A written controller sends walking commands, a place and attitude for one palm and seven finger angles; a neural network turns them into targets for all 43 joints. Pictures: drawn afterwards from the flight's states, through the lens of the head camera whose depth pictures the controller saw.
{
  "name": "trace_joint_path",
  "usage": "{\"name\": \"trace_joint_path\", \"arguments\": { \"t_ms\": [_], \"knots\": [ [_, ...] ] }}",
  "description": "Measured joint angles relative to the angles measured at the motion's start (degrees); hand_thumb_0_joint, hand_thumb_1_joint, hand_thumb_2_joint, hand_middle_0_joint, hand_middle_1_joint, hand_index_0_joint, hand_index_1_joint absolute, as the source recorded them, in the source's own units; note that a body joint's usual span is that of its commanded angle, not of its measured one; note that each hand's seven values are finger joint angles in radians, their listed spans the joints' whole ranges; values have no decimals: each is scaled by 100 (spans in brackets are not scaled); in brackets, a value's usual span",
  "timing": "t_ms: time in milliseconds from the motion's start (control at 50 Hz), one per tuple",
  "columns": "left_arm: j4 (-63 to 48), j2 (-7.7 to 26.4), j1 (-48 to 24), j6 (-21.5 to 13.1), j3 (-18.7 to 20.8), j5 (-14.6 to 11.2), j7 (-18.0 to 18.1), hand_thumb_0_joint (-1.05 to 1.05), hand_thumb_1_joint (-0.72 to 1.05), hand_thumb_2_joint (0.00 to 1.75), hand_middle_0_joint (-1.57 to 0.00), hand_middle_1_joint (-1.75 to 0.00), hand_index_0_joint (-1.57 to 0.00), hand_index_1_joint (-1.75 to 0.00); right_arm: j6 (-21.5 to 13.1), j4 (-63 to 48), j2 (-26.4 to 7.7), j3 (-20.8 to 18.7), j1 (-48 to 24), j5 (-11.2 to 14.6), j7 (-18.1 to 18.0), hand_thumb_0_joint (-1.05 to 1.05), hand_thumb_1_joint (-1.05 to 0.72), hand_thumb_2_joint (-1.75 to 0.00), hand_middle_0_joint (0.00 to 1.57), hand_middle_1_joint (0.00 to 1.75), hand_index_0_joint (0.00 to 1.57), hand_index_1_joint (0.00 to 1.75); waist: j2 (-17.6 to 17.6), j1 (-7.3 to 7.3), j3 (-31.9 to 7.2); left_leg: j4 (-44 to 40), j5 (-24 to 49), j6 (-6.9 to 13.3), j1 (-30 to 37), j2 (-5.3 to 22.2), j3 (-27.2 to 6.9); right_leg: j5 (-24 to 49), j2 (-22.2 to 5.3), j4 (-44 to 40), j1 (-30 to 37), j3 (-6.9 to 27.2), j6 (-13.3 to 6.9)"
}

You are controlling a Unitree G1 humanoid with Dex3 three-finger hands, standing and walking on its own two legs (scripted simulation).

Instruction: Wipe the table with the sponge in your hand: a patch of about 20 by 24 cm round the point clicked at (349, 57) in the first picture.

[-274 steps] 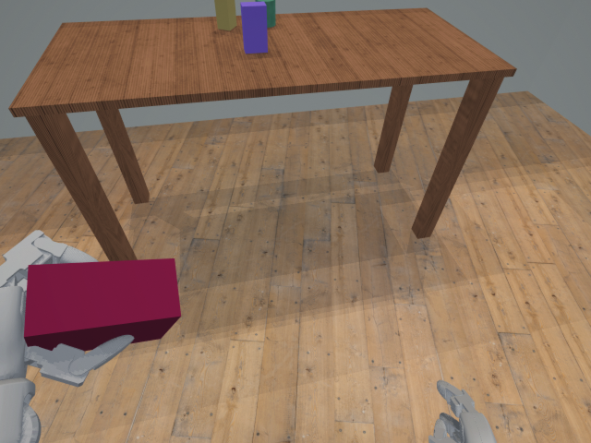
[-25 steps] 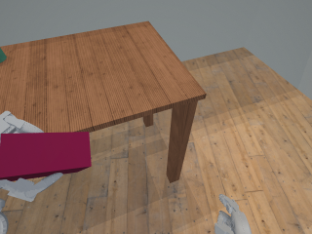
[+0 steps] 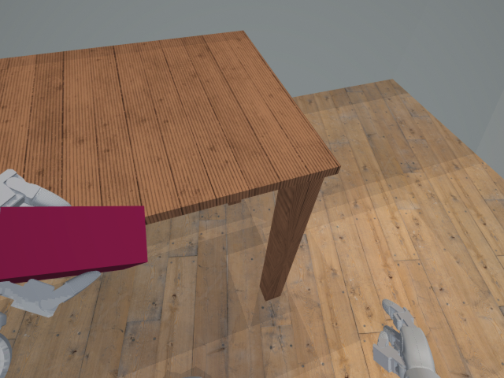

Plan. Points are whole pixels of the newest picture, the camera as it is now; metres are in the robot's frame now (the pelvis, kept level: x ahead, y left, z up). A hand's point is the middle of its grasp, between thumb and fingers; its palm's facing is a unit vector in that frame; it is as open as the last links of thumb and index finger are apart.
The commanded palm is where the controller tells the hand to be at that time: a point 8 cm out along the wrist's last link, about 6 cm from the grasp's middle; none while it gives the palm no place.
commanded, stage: come to a stop and stand still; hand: left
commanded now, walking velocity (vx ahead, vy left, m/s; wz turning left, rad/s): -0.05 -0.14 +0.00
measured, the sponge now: (95, 243) +0.23 +0.20 +0.15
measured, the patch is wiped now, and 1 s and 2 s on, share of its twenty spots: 0.00 0.00 0.00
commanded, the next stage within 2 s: look again from close up in 1.14 s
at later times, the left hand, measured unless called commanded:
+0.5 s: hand (83, 306) +0.16 +0.18 +0.17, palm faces +0.38 -0.83 -0.41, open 10.3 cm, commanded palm +0.10 +0.23 +0.18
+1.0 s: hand out of the picture +0.10 +0.18 +0.16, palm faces +0.39 -0.84 -0.37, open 10.2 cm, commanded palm +0.05 +0.22 +0.18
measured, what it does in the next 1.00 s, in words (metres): walks backwards: right foot, then left foot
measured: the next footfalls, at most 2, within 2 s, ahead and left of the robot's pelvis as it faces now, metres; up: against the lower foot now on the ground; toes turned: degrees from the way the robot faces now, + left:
right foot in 0.24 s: +0.00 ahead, -0.12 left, +0.00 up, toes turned -6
left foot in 0.54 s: -0.04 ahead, +0.06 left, +0.00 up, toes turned -1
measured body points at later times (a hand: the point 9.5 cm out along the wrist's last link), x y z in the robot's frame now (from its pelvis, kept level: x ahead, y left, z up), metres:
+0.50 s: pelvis -0.06 -0.05 +0.01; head -0.04 -0.06 +0.46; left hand +0.13 +0.22 +0.19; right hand +0.09 -0.30 -0.09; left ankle -0.06 +0.08 -0.72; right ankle -0.04 -0.12 -0.73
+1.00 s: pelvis -0.11 -0.06 +0.00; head -0.12 -0.06 +0.45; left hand +0.07 +0.22 +0.18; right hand +0.04 -0.28 -0.09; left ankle -0.07 +0.07 -0.73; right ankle -0.04 -0.12 -0.73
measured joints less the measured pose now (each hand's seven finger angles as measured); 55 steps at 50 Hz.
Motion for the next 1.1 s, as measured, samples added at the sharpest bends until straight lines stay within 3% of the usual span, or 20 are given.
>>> {"name": "trace_joint_path", "arguments": {
  "t_ms": [100, 220, 260, 320, 420, 560, 680, 760, 840, 940, 1100],
  "knots": [
    [-42, -103, -127, 127, -18, -8, -33, -1, -51, 99, -72, -134, -74, -133, -224, -25, 330, 293, 30, -39, 244, 1, -90, -90, 20, 30, 20, 30, 142, -5, -33, -242, 242, -63, 21, 200, -118, 99, 228, 332, -169, 68, 91],
    [-109, -157, 102, 205, -91, -104, -93, -1, -51, 99, -72, -134, -74, -133, -297, -10, 516, 527, 150, -35, 294, 1, -90, -90, 20, 30, 20, 30, 312, 13, -124, -274, 427, -202, -168, 348, -164, 446, 248, -849, 297, -61, 148],
    [19, -185, 63, 236, -99, -91, -101, -1, -51, 99, -72, -134, -74, -133, -258, 33, 475, 535, 148, -18, 271, 1, -90, -90, 20, 30, 20, 30, 423, 24, -76, -108, 412, -276, -270, 420, -205, 1104, 305, -1275, 456, -135, -46],
    [211, -327, 55, 344, -199, -127, -126, -1, -51, 99, -72, -134, -74, -133, -147, 220, 331, 483, 198, 7, 228, 1, -90, -90, 20, 30, 20, 30, 541, 22, -121, 449, -367, -312, -447, 372, -414, 1159, 370, -1222, 399, -172, -387],
    [315, -470, 158, 378, -309, -132, -88, -1, -51, 99, -72, -134, -74, -133, -49, 474, 48, 360, 319, 17, 89, 1, -90, -90, 20, 30, 20, 30, 403, -39, -277, 1430, -997, -322, -453, 11, -564, 1241, 303, -1326, 332, -91, -485],
    [260, -285, 94, 231, -213, -102, -56, -1, -51, 99, -71, -134, -74, -134, 0, 362, -201, 123, 390, 16, -21, 1, -90, -90, 20, 30, 20, 30, 344, -188, -287, -58, -328, -165, 408, -6, -486, 1331, 420, -1256, 202, -275, -500],
    [354, -221, 145, 163, -187, -34, -41, -1, -51, 99, -71, -134, -74, -134, -77, 188, -113, 191, 387, 11, -29, 1, -90, -90, 20, 30, 20, 30, 216, -76, -331, -141, -127, -156, 348, 6, -393, 1531, 425, -1376, 137, -188, -265],
    [456, -326, 79, 131, -258, -3, -62, -1, -51, 99, -71, -134, -74, -134, -179, 183, -38, 268, 363, 1, 15, 1, -90, -90, 20, 30, 20, 30, 336, 11, -370, -12, -125, -182, 191, 57, -421, 1639, 478, -1405, 53, -224, -454],
    [547, -457, 3, 208, -378, -12, -50, -1, -51, 99, -71, -134, -74, -134, -182, 293, 39, 326, 341, -24, 67, 1, -90, -90, 20, 30, 20, 30, 429, 62, -419, 267, -591, -149, -8, 24, -538, 1780, 512, -1505, 0, -248, -610],
    [550, -474, -87, 328, -476, -31, -20, -1, -51, 99, -71, -134, -74, -134, -94, 417, 110, 402, 338, -51, 82, 1, -90, -90, 20, 30, 20, 30, 406, 22, -359, 151, -319, -125, 85, -51, -674, 1870, 509, -1536, 13, -260, -608],
    [513, -323, 14, 277, -372, 2, -19, -1, -51, 100, -71, -134, -74, -134, -83, 327, 84, 424, 549, -46, 46, 1, -90, -90, 20, 30, 20, 30, 423, -58, -322, -234, 156, -133, 201, -23, -647, 1715, 551, -1738, 75, -206, -362]
  ]
}}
